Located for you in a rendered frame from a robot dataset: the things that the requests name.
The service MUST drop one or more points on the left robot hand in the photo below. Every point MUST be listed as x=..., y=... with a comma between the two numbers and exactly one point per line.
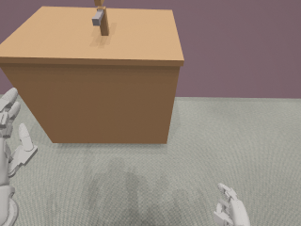
x=9, y=109

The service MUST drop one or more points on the counter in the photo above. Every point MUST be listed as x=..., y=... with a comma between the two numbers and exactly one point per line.
x=113, y=83

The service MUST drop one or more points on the robot left forearm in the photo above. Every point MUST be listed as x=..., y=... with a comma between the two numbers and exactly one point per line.
x=9, y=209

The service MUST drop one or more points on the right robot hand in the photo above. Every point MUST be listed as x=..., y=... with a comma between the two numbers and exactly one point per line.
x=235, y=211

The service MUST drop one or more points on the tap lever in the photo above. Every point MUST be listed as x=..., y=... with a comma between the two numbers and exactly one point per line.
x=96, y=20

